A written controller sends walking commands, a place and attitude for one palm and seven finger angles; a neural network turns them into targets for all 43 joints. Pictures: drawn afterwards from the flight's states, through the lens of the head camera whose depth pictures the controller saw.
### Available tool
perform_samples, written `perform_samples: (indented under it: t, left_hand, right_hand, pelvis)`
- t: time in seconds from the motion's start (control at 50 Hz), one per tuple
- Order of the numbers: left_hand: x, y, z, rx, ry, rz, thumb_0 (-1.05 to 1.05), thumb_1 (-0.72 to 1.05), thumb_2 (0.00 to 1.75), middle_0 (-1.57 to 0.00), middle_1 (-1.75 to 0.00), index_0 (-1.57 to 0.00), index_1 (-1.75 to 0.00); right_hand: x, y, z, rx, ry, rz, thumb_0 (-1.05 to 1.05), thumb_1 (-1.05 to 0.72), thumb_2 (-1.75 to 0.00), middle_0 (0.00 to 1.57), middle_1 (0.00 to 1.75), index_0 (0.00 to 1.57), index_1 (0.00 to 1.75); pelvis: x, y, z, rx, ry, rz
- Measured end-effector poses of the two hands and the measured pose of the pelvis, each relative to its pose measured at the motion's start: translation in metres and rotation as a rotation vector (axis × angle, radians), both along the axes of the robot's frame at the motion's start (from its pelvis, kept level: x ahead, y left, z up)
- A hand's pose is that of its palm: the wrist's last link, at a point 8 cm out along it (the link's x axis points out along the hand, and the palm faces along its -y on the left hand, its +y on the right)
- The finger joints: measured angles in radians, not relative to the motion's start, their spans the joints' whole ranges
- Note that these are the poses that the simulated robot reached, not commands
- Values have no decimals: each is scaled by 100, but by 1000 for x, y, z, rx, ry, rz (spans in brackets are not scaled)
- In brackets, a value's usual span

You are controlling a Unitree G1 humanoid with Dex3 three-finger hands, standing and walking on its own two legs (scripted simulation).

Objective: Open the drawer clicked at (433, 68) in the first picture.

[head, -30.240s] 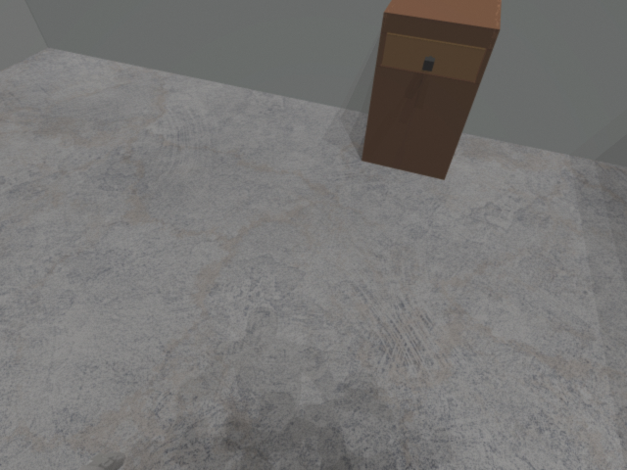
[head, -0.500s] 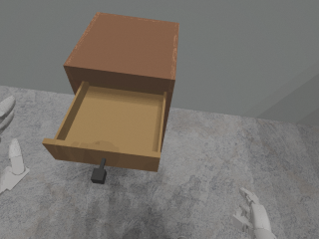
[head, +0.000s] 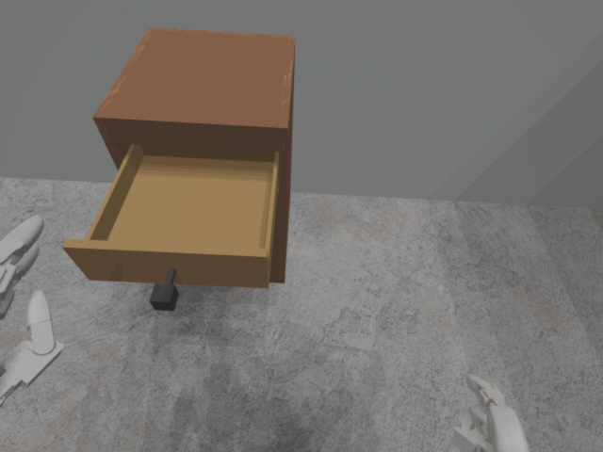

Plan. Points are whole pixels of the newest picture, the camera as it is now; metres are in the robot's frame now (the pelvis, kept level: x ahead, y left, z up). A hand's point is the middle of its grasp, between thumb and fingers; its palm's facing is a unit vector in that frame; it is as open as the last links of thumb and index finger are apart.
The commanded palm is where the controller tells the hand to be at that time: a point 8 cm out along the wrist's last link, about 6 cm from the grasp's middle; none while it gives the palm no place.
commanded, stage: stop stepping back and stand still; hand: left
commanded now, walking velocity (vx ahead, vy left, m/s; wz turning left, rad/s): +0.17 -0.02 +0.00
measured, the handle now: (167, 287) +0.43 +0.26 -0.19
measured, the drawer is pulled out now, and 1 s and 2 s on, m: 0.30 0.30 0.30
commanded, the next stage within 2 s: let the arm hang, fingers relaxed in 0.90 s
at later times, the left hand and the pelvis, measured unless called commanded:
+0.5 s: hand (13, 378) +0.17 +0.24 +0.16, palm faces +0.37 -0.82 -0.44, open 7.4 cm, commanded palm +0.11 +0.28 +0.18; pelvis -0.02 +0.00 +0.00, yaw +0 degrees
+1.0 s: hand (5, 352) +0.19 +0.26 +0.15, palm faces +0.33 -0.83 -0.44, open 7.4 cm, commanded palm none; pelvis +0.00 +0.02 +0.01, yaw +0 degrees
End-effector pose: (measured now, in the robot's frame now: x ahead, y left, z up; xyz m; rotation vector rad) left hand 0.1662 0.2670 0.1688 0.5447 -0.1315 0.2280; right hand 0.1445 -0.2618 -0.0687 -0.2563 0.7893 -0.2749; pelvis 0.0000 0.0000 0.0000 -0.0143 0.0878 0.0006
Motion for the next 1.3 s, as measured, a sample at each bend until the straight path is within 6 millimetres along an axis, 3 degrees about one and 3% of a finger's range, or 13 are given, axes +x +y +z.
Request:
perform_samples:
  t: [0.08, 0.2, 0.42, 0.74, 1.0, 1.02, 1.06, 1.1, 1.14, 1.18, 1.22, 1.28, 1.3]
  left_hand:
    - [-22, 3, 4, 5, -26, 21, 1, 89, 90, -22, -30, -22, -30]
    - [-47, 4, 14, 9, -104, 75, 1, 89, 90, -22, -30, -22, -30]
    - [-43, 7, 7, -47, -131, 80, 1, 89, 90, -21, -30, -22, -30]
    - [-13, 21, 5, -30, -69, 47, 1, 89, 90, -22, -30, -22, -30]
    - [-11, 34, 2, -46, -58, 63, 1, 89, 90, -22, -30, -22, -30]
    - [-9, 36, -5, -33, -40, 56, 1, 89, 90, -21, -30, -21, -30]
    - [1, 45, -49, -58, 114, 75, 1, 90, 90, -21, -30, -21, -30]
    - [4, 53, -113, -144, 352, 146, 0, 90, 90, -21, -30, -21, -30]
    - [-7, 50, -179, -238, 613, 215, 0, 90, 90, -20, -30, -20, -30]
    - [-32, 35, -233, -315, 855, 248, 0, 91, 90, -20, -30, -20, -30]
    - [-64, 11, -272, -377, 1062, 248, 1, 91, 90, -20, -30, -20, -30]
    - [-116, -25, -307, -466, 1291, 238, 1, 92, 90, -20, -30, -20, -30]
    - [-129, -26, -311, -486, 1318, 281, 0, 96, 90, -21, -30, -21, -30]
  right_hand:
    - [-20, -3, 4, -8, 0, 12, 1, -90, -90, 20, 30, 20, 30]
    - [-30, 11, -2, 45, -41, 58, 1, -90, -90, 20, 30, 20, 30]
    - [-35, 34, -7, 82, -46, 91, 1, -90, -90, 20, 30, 20, 30]
    - [6, 42, 1, 78, -43, 94, 1, -90, -90, 20, 30, 20, 30]
    - [32, 61, 8, 86, -70, 124, 1, -90, -90, 20, 30, 20, 30]
    - [32, 62, 5, 95, -73, 143, 1, -90, -90, 20, 30, 20, 30]
    - [30, 62, -9, 109, -30, 181, 1, -90, -90, 20, 30, 20, 30]
    - [22, 60, -25, 116, 34, 188, 1, -90, -90, 20, 30, 20, 30]
    - [8, 57, -37, 121, 94, 176, 1, -90, -90, 20, 30, 20, 30]
    - [-12, 54, -43, 123, 156, 147, 1, -90, -90, 20, 30, 20, 30]
    - [-36, 50, -48, 119, 225, 108, 1, -90, -90, 20, 30, 20, 30]
    - [-79, 45, -52, 111, 353, 51, 1, -90, -90, 20, 30, 20, 30]
    - [-94, 43, -53, 108, 402, 37, 1, -90, -90, 20, 30, 20, 30]
  pelvis:
    - [-15, -3, 2, 22, -37, 0]
    - [-24, -6, 1, 14, -61, 8]
    - [-25, 1, 1, 15, -83, 2]
    - [-1, 13, 5, 4, -78, 7]
    - [4, 23, 5, -2, -78, 8]
    - [3, 24, 4, -2, -71, 16]
    - [-1, 27, 1, 7, -57, 25]
    - [-4, 29, -3, 18, -54, 25]
    - [-6, 29, -5, 24, -63, 21]
    - [-7, 27, -5, 23, -75, 13]
    - [-8, 25, -4, 21, -87, 5]
    - [-9, 21, -1, 16, -99, -2]
    - [-9, 20, 0, 14, -100, 1]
